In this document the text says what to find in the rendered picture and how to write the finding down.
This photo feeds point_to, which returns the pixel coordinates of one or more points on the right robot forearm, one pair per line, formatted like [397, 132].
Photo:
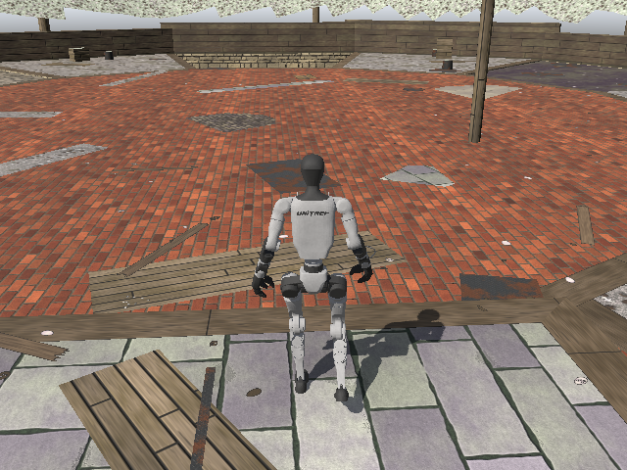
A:
[361, 255]

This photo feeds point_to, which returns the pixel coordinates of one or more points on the robot torso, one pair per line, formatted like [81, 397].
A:
[313, 225]

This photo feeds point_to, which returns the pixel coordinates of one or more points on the right robot upper arm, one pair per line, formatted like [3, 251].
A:
[343, 205]

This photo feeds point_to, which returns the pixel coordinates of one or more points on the left robot upper arm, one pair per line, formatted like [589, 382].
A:
[281, 207]

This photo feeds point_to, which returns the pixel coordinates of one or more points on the right robot hand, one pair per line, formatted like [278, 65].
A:
[358, 269]

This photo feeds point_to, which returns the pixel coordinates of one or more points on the left robot forearm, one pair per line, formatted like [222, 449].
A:
[264, 261]

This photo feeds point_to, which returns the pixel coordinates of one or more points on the right robot thigh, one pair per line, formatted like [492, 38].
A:
[337, 294]

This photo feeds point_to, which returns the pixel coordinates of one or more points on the left robot hand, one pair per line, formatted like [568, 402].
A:
[257, 282]

